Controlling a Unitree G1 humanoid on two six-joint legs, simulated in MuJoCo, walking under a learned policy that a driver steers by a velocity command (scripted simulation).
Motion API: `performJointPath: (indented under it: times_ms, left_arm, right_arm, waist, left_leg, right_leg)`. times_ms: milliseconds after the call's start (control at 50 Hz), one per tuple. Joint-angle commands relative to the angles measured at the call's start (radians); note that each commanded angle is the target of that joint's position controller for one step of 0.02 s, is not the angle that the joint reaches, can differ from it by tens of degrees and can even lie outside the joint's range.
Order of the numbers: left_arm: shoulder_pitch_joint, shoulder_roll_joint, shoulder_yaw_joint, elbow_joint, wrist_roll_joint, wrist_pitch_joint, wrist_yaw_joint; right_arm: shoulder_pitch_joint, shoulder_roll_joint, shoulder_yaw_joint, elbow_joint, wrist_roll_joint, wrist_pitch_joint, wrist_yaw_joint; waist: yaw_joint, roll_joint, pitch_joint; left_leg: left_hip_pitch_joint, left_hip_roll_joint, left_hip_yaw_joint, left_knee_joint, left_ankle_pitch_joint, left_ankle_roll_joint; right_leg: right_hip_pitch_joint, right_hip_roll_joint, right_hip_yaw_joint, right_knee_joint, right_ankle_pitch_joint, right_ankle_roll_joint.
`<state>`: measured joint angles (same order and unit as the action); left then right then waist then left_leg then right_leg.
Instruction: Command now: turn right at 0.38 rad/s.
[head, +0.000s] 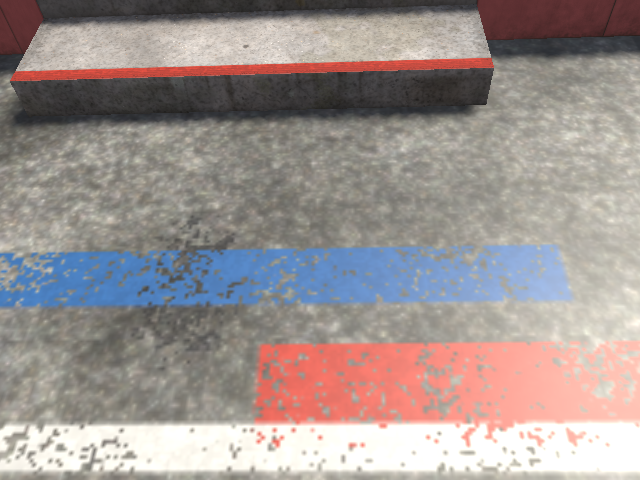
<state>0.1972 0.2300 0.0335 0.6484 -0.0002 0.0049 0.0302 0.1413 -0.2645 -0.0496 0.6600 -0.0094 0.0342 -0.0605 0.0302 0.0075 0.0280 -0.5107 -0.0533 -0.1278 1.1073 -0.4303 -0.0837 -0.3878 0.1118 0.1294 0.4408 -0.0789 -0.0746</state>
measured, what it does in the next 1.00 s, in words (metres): steps on the spot, turning right: left foot, then right foot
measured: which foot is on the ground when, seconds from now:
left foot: up 0.00-0.26, down 0.28-0.78, up 0.80-1.00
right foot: down 0.00-0.28, up 0.30-0.76, down 0.78-1.00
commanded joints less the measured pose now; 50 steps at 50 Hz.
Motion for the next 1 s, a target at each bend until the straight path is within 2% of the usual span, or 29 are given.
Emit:
performJointPath:
  times_ms: [20, 80, 160, 220, 260, 280, 300, 320, 340, 360, 380, 400, 480, 560, 600, 640, 680, 700, 740, 760, 780, 800, 820, 840, 860, 880, 900, 960, 1000]
  left_arm:
    - [-0.030, 0.152, 0.050, -0.096, -0.004, -0.005, 0.011]
    - [-0.010, 0.158, 0.058, -0.100, -0.005, 0.005, 0.017]
    - [-0.006, 0.163, 0.069, -0.107, -0.002, 0.021, 0.015]
    - [0.002, 0.163, 0.076, -0.108, -0.014, 0.031, 0.011]
    - [-0.013, 0.163, 0.080, -0.112, -0.032, 0.040, 0.012]
    - [0.015, 0.140, 0.075, -0.108, -0.034, 0.041, 0.013]
    - [0.042, 0.105, 0.067, -0.113, -0.031, 0.038, 0.011]
    - [-0.001, 0.180, 0.094, -0.139, -0.025, 0.019, 0.007]
    - [0.014, 0.229, 0.108, -0.115, -0.008, 0.015, 0.004]
    - [0.037, 0.222, 0.108, -0.083, -0.010, 0.020, 0.001]
    - [0.067, 0.188, 0.101, -0.055, -0.009, 0.034, 0.004]
    - [0.079, 0.169, 0.094, -0.051, -0.012, 0.043, 0.003]
    - [-0.042, 0.145, 0.071, -0.107, -0.031, 0.043, 0.009]
    - [-0.089, 0.115, 0.049, -0.145, -0.023, 0.038, -0.011]
    - [-0.094, 0.095, 0.035, -0.154, -0.018, 0.036, -0.025]
    - [-0.101, 0.106, 0.034, -0.162, -0.020, 0.033, -0.041]
    - [-0.086, 0.122, 0.039, -0.156, -0.024, 0.028, -0.055]
    - [-0.068, 0.127, 0.041, -0.145, -0.026, 0.023, -0.062]
    - [0.048, 0.113, 0.045, -0.089, -0.028, 0.012, -0.071]
    - [0.154, 0.131, 0.058, -0.040, -0.033, 0.006, -0.066]
    - [0.282, 0.174, 0.075, -0.012, -0.033, -0.001, -0.057]
    - [0.292, 0.297, 0.088, -0.046, -0.018, -0.021, -0.049]
    - [0.282, 0.245, 0.080, -0.048, -0.014, -0.051, -0.050]
    - [0.232, 0.202, 0.060, -0.042, -0.007, -0.071, -0.047]
    - [0.177, 0.164, 0.046, -0.048, -0.002, -0.084, -0.047]
    - [0.123, 0.148, 0.037, -0.053, -0.001, -0.088, -0.047]
    - [0.102, 0.136, 0.031, -0.051, 0.004, -0.092, -0.047]
    - [0.148, 0.136, 0.031, -0.017, 0.028, -0.103, -0.043]
    - [0.166, 0.136, 0.032, 0.002, 0.031, -0.112, -0.041]
  right_arm:
    - [0.044, -0.045, -0.018, -0.046, 0.001, -0.013, -0.020]
    - [0.009, -0.050, -0.019, -0.049, 0.006, -0.025, -0.026]
    - [0.007, -0.057, -0.024, -0.036, 0.016, -0.048, -0.011]
    - [0.034, -0.065, -0.029, -0.022, 0.028, -0.064, 0.008]
    - [0.096, -0.075, -0.039, 0.007, 0.032, -0.071, 0.021]
    - [0.114, -0.113, -0.051, 0.011, 0.020, -0.070, 0.019]
    - [0.093, -0.178, -0.060, -0.012, -0.011, -0.061, 0.013]
    - [0.050, -0.184, -0.065, -0.029, -0.052, -0.063, 0.018]
    - [-0.017, -0.127, -0.051, -0.058, -0.047, -0.066, 0.011]
    - [-0.064, -0.081, -0.037, -0.068, -0.030, -0.064, 0.004]
    - [-0.075, -0.065, -0.028, -0.078, -0.014, -0.060, -0.001]
    - [-0.074, -0.060, -0.020, -0.083, -0.003, -0.057, -0.004]
    - [0.018, -0.066, -0.012, -0.083, -0.013, -0.036, -0.013]
    - [0.068, -0.126, -0.036, -0.072, -0.009, -0.023, -0.014]
    - [0.070, -0.153, -0.048, -0.071, -0.004, -0.021, -0.009]
    - [0.085, -0.186, -0.059, -0.058, 0.011, -0.028, 0.001]
    - [0.081, -0.199, -0.065, -0.044, 0.026, -0.041, 0.014]
    - [0.079, -0.199, -0.066, -0.034, 0.034, -0.048, 0.020]
    - [0.063, -0.184, -0.060, -0.010, 0.053, -0.058, 0.033]
    - [0.086, -0.134, -0.044, 0.009, 0.047, -0.062, 0.042]
    - [0.066, -0.053, -0.015, 0.002, 0.022, -0.071, 0.059]
    - [-0.004, -0.020, 0.001, -0.072, 0.006, -0.096, 0.071]
    - [-0.086, -0.109, -0.025, -0.089, 0.037, -0.112, 0.074]
    - [-0.078, -0.133, -0.034, -0.080, 0.061, -0.116, 0.084]
    - [-0.040, -0.134, -0.035, -0.047, 0.055, -0.115, 0.086]
    - [-0.007, -0.141, -0.039, -0.023, 0.038, -0.113, 0.086]
    - [0.027, -0.143, -0.042, -0.001, 0.033, -0.110, 0.089]
    - [0.052, -0.099, -0.032, 0.035, 0.040, -0.097, 0.090]
    - [0.019, -0.089, -0.027, 0.027, 0.041, -0.096, 0.084]
  waist:
    - [-0.028, -0.130, -0.157]
    - [-0.014, -0.153, -0.156]
    - [-0.008, -0.186, -0.133]
    - [-0.013, -0.200, -0.127]
    - [-0.053, -0.181, -0.124]
    - [-0.048, -0.113, -0.143]
    - [-0.019, 0.128, -0.131]
    - [-0.028, 0.307, -0.061]
    - [-0.007, 0.217, -0.046]
    - [0.007, 0.149, -0.038]
    - [0.008, 0.115, -0.043]
    - [0.000, 0.112, -0.025]
    - [-0.072, 0.124, -0.007]
    - [-0.101, 0.145, -0.049]
    - [-0.109, 0.143, -0.073]
    - [-0.113, 0.156, -0.058]
    - [-0.098, 0.157, -0.037]
    - [-0.085, 0.153, -0.029]
    - [-0.016, 0.111, -0.031]
    - [0.023, 0.052, -0.066]
    - [0.079, -0.117, -0.114]
    - [0.078, -0.316, -0.115]
    - [0.118, -0.187, -0.063]
    - [0.076, -0.175, 0.015]
    - [0.042, -0.137, 0.039]
    - [0.013, -0.126, 0.050]
    - [-0.010, -0.129, 0.055]
    - [-0.004, -0.094, 0.045]
    - [0.003, -0.085, 0.065]
  left_leg:
    - [-0.060, -0.003, 0.019, -0.057, 0.034, -0.010]
    - [-0.029, 0.002, 0.009, -0.160, 0.047, -0.005]
    - [0.077, -0.010, 0.015, -0.315, 0.039, 0.016]
    - [0.167, -0.021, 0.018, -0.478, 0.059, 0.043]
    - [0.299, -0.006, 0.037, -0.701, 0.204, 0.077]
    - [0.422, 0.102, -0.025, -0.748, 0.244, 0.121]
    - [0.478, 0.331, -0.246, -0.792, 0.286, 0.231]
    - [0.332, 0.452, -0.394, -0.837, 0.415, 0.343]
    - [0.288, 0.429, -0.321, -0.827, 0.394, 0.335]
    - [0.264, 0.344, -0.211, -0.810, 0.360, 0.279]
    - [0.276, 0.292, -0.141, -0.800, 0.331, 0.251]
    - [0.276, 0.284, -0.103, -0.798, 0.364, 0.259]
    - [0.402, 0.268, -0.024, -0.798, 0.390, 0.305]
    - [0.501, 0.322, -0.012, -0.781, 0.463, 0.331]
    - [0.459, 0.336, 0.023, -0.799, 0.370, 0.334]
    - [0.390, 0.348, 0.017, -0.853, 0.117, 0.329]
    - [0.338, 0.364, 0.018, -0.877, 0.015, 0.318]
    - [0.320, 0.372, 0.025, -0.875, -0.007, 0.308]
    - [0.221, 0.346, 0.085, -0.798, -0.054, 0.273]
    - [0.120, 0.298, 0.147, -0.683, -0.063, 0.240]
    - [-0.067, 0.219, 0.248, -0.379, -0.075, 0.169]
    - [-0.412, 0.082, 0.255, -0.081, -0.193, 0.103]
    - [-0.478, 0.125, 0.115, 0.077, -0.162, 0.105]
    - [-0.515, 0.162, 0.087, 0.109, -0.048, 0.121]
    - [-0.495, 0.182, 0.077, 0.102, 0.069, 0.126]
    - [-0.457, 0.192, 0.070, 0.071, 0.162, 0.118]
    - [-0.401, 0.200, 0.067, 0.050, 0.235, 0.112]
    - [-0.367, 0.159, 0.045, 0.046, 0.380, 0.092]
    - [-0.344, 0.120, 0.028, -0.073, 0.453, 0.087]
  right_leg:
    - [0.193, -0.212, 0.341, -0.150, -0.118, -0.116]
    - [0.192, -0.204, 0.373, -0.154, -0.200, -0.106]
    - [0.151, -0.190, 0.406, -0.157, -0.224, -0.109]
    - [0.151, -0.195, 0.461, -0.147, -0.168, -0.110]
    - [0.105, -0.154, 0.450, -0.111, -0.204, -0.069]
    - [0.008, -0.102, 0.398, -0.028, -0.362, -0.024]
    - [-0.153, 0.027, 0.196, 0.241, -0.503, 0.035]
    - [-0.275, 0.073, 0.047, 0.475, -0.572, 0.082]
    - [-0.251, -0.008, 0.034, 0.645, -0.493, 0.116]
    - [-0.229, -0.015, 0.021, 0.722, -0.417, 0.127]
    - [-0.230, -0.015, 0.008, 0.813, -0.368, 0.139]
    - [-0.254, -0.023, -0.001, 0.897, -0.345, 0.154]
    - [-0.350, -0.069, -0.059, 0.843, -0.272, 0.195]
    - [-0.316, -0.136, -0.089, 0.636, -0.288, 0.213]
    - [-0.224, -0.158, -0.137, 0.525, -0.308, 0.197]
    - [-0.145, -0.157, -0.179, 0.431, -0.329, 0.161]
    - [-0.062, -0.148, -0.201, 0.329, -0.341, 0.112]
    - [-0.013, -0.144, -0.208, 0.266, -0.334, 0.083]
    - [0.196, -0.110, -0.239, 0.066, -0.231, 0.023]
    - [0.383, -0.079, -0.231, 0.010, -0.248, -0.007]
    - [0.592, -0.225, 0.001, -0.061, -0.302, -0.054]
    - [0.674, -0.506, 0.490, -0.176, -0.479, -0.221]
    - [0.559, -0.558, 0.567, -0.263, -0.548, -0.291]
    - [0.516, -0.520, 0.465, -0.272, -0.579, -0.253]
    - [0.474, -0.466, 0.358, -0.273, -0.512, -0.204]
    - [0.431, -0.418, 0.251, -0.283, -0.391, -0.164]
    - [0.388, -0.378, 0.155, -0.298, -0.273, -0.131]
    - [0.356, -0.325, -0.040, -0.304, 0.012, -0.087]
    - [0.329, -0.301, -0.124, -0.323, 0.100, -0.065]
